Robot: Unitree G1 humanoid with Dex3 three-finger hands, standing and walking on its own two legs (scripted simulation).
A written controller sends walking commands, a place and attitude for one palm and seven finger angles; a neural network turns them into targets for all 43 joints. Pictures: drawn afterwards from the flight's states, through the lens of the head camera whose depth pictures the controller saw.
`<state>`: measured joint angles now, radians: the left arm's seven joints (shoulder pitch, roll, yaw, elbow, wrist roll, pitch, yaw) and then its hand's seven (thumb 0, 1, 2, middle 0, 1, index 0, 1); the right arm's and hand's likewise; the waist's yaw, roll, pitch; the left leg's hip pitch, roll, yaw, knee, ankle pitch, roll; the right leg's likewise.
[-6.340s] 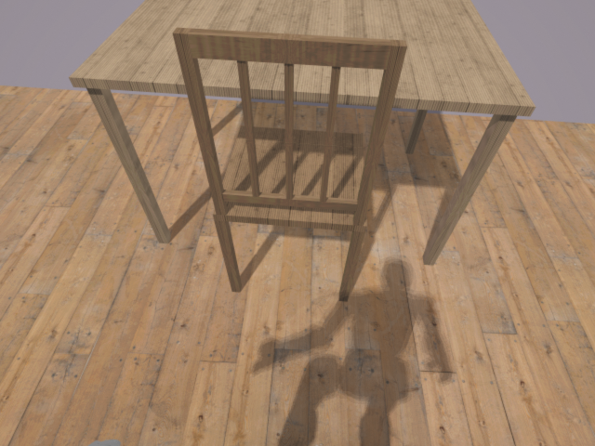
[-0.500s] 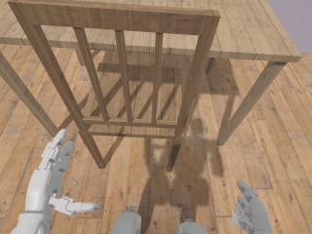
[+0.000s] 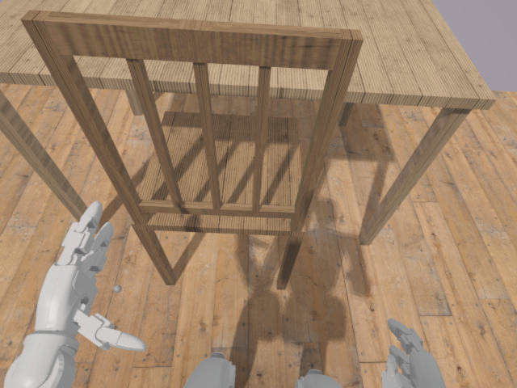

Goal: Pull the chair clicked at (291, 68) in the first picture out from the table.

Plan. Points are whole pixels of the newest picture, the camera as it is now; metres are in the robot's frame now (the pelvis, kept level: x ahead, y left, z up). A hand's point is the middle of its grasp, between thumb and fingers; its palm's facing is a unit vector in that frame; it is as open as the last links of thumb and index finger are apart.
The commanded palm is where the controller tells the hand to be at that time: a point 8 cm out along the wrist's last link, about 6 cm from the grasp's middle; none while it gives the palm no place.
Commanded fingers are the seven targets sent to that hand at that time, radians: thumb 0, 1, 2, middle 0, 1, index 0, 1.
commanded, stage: raise the hand toward the chair's back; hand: left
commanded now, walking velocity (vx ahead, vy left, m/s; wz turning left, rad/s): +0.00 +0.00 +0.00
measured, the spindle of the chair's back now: (210, 151) +0.51 +0.12 +0.03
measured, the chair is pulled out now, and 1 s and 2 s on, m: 0.00 0.00 0.00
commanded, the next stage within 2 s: aim the fingers beside a spindle in 0.42 s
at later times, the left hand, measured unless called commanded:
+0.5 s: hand (130, 292) +0.24 +0.19 +0.05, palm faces +0.04 -1.00 -0.05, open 16.9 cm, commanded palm +0.22 +0.25 +0.04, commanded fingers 0.00 -0.50 0.30 -0.06 -0.08 -0.06 -0.08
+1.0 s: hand (161, 264) +0.29 +0.17 +0.03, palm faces +0.01 -1.00 -0.02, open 16.9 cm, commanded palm +0.27 +0.22 +0.02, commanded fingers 0.00 -0.50 0.30 -0.06 -0.08 -0.06 -0.08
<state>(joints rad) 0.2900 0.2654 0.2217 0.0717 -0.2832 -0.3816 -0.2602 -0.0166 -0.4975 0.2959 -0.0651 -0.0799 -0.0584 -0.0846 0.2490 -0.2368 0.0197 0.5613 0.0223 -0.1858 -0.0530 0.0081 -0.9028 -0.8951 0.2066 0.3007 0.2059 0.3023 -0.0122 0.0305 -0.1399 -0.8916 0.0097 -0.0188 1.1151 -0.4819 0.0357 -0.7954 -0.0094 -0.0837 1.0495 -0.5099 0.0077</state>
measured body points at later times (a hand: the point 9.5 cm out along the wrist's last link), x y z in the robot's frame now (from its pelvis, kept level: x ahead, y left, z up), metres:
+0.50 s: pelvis +0.00 -0.02 +0.00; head +0.06 -0.01 +0.45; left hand +0.23 +0.24 +0.05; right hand +0.18 -0.25 -0.08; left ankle +0.03 +0.09 -0.66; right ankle +0.00 -0.13 -0.66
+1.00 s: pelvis +0.00 -0.02 -0.01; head +0.08 -0.01 +0.43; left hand +0.28 +0.22 +0.03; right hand +0.16 -0.26 -0.10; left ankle +0.03 +0.09 -0.66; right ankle +0.00 -0.13 -0.66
